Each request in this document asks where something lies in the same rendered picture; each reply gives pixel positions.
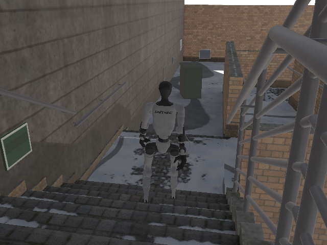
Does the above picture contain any left robot thigh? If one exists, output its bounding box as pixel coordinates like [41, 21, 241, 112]
[144, 141, 156, 177]

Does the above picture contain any right robot forearm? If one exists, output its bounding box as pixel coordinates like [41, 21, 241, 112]
[178, 127, 186, 155]

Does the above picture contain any left robot hand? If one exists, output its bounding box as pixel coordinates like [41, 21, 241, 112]
[139, 138, 150, 147]

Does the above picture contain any robot thigh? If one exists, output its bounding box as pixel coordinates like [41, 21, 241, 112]
[144, 141, 156, 177]
[169, 143, 180, 177]

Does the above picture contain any right robot hand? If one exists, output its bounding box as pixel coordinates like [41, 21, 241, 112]
[174, 155, 186, 170]

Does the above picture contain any robot left upper arm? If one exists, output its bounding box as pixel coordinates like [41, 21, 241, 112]
[141, 102, 154, 129]

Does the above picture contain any right robot thigh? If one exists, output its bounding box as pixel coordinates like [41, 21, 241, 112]
[169, 143, 180, 177]

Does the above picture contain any left robot forearm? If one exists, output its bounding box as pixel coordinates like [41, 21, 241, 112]
[139, 122, 147, 140]

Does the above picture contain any robot right upper arm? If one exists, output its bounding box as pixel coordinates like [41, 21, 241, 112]
[175, 104, 185, 134]

